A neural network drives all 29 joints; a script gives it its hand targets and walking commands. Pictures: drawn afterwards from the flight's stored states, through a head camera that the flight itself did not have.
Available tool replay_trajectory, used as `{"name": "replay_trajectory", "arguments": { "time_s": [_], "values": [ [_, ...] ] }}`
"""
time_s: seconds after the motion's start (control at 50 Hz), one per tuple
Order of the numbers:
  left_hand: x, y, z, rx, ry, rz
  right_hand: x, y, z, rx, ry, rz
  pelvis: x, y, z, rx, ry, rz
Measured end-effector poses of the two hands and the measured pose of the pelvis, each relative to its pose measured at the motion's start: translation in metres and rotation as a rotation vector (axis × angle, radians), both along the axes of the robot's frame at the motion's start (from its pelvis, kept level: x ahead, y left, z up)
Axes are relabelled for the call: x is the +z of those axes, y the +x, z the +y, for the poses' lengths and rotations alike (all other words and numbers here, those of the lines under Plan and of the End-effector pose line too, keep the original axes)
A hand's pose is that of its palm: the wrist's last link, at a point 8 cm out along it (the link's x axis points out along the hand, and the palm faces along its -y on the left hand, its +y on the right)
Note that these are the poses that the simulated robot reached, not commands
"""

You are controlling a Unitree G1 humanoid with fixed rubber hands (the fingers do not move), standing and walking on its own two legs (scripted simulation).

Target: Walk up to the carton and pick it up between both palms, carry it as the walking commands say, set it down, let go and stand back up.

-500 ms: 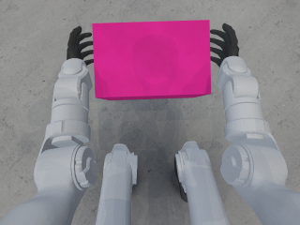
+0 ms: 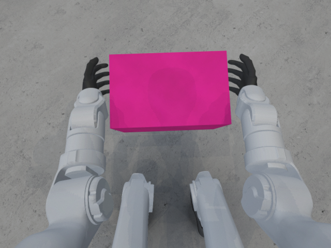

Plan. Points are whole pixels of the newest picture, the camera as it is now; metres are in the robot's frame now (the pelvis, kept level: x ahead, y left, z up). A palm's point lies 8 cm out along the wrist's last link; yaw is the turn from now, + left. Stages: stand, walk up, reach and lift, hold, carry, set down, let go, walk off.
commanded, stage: reach and lift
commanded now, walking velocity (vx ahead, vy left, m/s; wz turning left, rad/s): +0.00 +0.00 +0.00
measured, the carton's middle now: (168, 97) +0.49 +0.01 -0.14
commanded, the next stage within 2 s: none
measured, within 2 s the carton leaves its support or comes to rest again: neither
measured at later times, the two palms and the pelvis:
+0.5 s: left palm (79, 86) +0.46 +0.18 +0.01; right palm (263, 82) +0.46 -0.17 +0.02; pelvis +0.02 +0.00 +0.06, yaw +0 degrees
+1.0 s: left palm (57, 77) +0.44 +0.18 +0.09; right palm (292, 72) +0.44 -0.17 +0.10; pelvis +0.04 +0.00 +0.13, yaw +0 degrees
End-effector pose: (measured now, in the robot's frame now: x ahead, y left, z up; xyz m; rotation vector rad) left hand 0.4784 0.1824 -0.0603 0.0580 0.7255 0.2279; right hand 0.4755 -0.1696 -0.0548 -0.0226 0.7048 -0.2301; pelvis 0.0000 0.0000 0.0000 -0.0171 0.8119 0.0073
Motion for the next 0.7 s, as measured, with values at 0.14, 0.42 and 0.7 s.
{"name": "replay_trajectory", "arguments": {
  "time_s": [0.14, 0.42, 0.7],
  "values": [
    [0.021, -0.005, -0.002, 0.0, 0.002, 0.002, 0.02, -0.005, -0.001, -0.009, -0.004, 0.003, 0.017, 0.005, -0.001, -0.002, 0.001, -0.018],
    [0.063, -0.015, -0.001, 0.003, 0.0, 0.005, 0.061, -0.016, -0.001, -0.006, -0.002, 0.007, 0.053, 0.016, -0.001, -0.004, 0.002, -0.064],
    [0.105, -0.026, -0.002, 0.011, -0.011, 0.003, 0.105, -0.026, -0.001, -0.012, 0.0, 0.008, 0.09, 0.027, 0.0, -0.001, 0.001, -0.122]
  ]
}}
